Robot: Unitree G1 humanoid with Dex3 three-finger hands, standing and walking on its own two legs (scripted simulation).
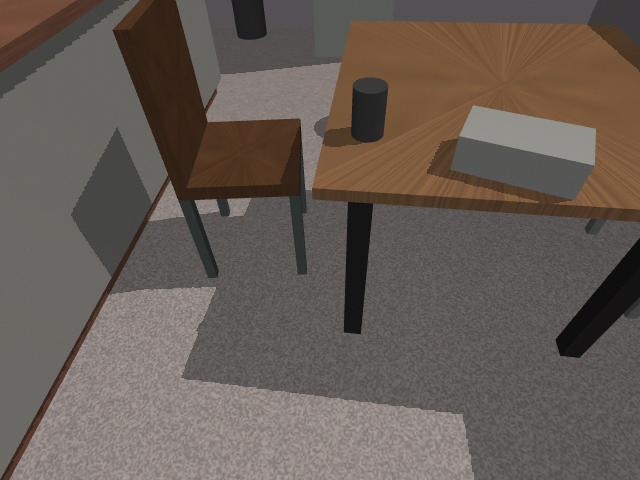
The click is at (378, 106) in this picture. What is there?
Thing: squat round
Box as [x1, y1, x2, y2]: [351, 77, 387, 142]
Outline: 378,78 361,78 353,83 351,134 355,139 360,141 375,141 379,139 383,133 387,83
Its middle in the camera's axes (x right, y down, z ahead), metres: +0.12 -0.30 +0.91
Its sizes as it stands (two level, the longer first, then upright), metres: 0.078 0.078 0.121
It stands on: a support 0.73 m high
